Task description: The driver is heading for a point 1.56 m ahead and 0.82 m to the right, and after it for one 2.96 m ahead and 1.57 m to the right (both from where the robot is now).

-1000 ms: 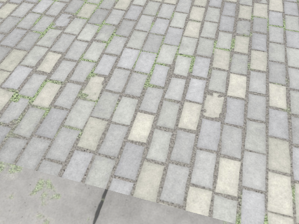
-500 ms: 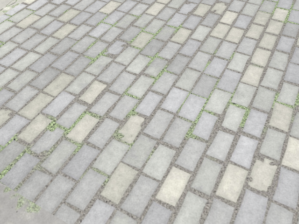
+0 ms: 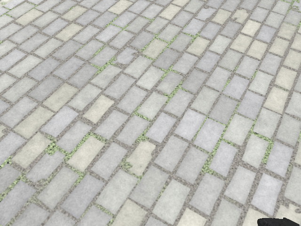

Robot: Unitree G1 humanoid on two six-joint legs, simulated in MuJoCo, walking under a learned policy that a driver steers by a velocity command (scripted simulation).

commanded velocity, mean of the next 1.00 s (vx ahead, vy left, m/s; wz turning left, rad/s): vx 0.06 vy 0.00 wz -0.52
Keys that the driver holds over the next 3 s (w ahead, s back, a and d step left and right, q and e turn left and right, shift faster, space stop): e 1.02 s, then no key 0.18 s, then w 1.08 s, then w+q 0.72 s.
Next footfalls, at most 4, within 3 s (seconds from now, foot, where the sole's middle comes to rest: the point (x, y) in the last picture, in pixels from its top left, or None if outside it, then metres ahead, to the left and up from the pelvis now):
0.38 right None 0.13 -0.15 -0.77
0.84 left None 0.21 0.07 -0.77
1.24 right None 0.04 -0.15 -0.77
1.72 left None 0.36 -0.08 -0.77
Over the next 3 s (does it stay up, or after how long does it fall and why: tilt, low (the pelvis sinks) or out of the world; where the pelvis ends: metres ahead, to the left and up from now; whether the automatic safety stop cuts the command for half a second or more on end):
stays up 0.78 -0.48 0.01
